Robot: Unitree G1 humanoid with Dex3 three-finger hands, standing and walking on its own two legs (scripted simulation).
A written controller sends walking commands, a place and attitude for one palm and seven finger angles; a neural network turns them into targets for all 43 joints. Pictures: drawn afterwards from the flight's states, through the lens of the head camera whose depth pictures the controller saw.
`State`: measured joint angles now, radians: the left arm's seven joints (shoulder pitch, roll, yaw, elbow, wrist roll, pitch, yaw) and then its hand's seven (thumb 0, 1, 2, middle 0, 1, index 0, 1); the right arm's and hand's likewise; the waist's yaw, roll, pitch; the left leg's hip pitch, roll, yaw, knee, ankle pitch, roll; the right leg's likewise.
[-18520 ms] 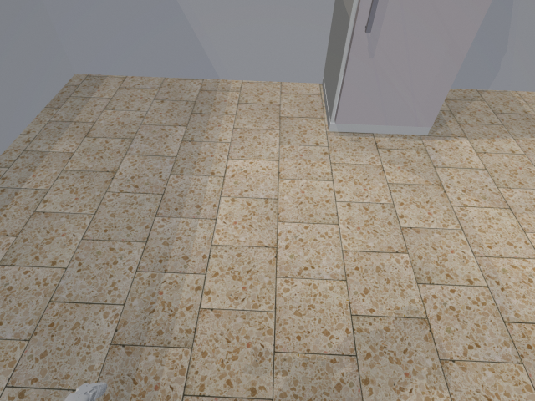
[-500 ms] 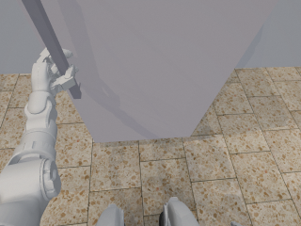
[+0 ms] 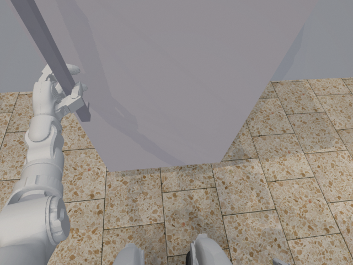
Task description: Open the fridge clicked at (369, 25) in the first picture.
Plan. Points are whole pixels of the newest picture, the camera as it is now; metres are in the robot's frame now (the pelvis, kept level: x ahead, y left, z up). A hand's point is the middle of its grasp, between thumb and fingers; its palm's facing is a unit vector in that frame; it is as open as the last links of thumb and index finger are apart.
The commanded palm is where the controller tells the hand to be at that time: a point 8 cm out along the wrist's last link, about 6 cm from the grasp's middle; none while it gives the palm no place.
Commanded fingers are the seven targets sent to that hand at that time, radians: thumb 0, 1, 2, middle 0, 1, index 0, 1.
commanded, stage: grip the handle and tug to test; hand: left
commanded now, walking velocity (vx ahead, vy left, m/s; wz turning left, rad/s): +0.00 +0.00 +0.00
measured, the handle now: (57, 53) +0.53 +0.22 +0.15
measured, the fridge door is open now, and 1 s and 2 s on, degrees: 0 11 48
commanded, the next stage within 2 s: pull the door a little, standing still in 0.24 s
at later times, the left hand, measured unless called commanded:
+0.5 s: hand (77, 98) +0.47 +0.20 +0.08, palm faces +0.08 -1.00 +0.00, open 5.9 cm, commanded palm +0.42 +0.24 +0.07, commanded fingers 0.00 0.90 0.90 -0.45 -1.40 -0.45 -1.40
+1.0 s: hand (80, 136) +0.37 +0.18 +0.08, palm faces +0.05 -0.99 -0.16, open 6.3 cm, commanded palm +0.34 +0.23 +0.08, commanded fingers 0.00 0.90 0.90 -0.45 -1.40 -0.45 -1.40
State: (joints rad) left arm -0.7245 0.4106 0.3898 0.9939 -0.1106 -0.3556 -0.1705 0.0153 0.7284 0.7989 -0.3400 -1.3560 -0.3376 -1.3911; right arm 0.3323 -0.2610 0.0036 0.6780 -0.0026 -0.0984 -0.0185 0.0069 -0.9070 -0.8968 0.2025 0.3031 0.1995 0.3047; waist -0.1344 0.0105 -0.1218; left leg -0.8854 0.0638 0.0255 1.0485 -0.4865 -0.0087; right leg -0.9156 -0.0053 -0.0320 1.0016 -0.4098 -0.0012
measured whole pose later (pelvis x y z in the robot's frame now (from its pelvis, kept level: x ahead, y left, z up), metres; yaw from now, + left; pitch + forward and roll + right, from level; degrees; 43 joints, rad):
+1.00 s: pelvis +0.04 +0.02 +0.04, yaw +0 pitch +9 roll -1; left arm -0.07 0.22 0.12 0.29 -0.06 -0.20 0.00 -0.01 0.66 0.76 -0.31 -1.34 -0.30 -1.36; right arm 0.30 -0.23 -0.01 0.60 0.02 -0.01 -0.08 0.01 -0.91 -0.90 0.20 0.30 0.20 0.30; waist -0.06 0.01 -0.07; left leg -0.51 0.02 0.03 0.81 -0.46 0.01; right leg -0.56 -0.03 0.00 0.79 -0.40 0.03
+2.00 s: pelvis -0.12 -0.21 +0.05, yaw +29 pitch -5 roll +1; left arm -0.03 0.06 -0.21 0.26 0.03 -0.04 0.06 0.01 0.65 0.72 -0.27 -1.29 -0.42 -1.40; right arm 0.21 -0.18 0.01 0.72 -0.02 -0.10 -0.11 0.01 -0.91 -0.90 0.20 0.30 0.20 0.30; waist -0.05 0.00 0.07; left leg -0.50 0.07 0.08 1.14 -0.55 -0.05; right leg -0.36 -0.07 -0.16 0.69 -0.24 -0.06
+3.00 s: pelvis -0.02 -0.66 +0.04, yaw +75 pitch -4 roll +1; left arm 0.00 0.06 -0.32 0.10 0.02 -0.07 0.03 0.03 0.62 0.81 -0.31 -1.22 -0.34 -1.39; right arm 0.14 -0.20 -0.01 0.67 -0.01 -0.08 -0.07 0.01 -0.91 -0.90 0.20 0.30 0.20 0.30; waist -0.03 0.03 0.14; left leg -0.57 0.06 -0.05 1.12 -0.51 -0.05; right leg -0.46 -0.09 -0.04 0.78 -0.27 -0.01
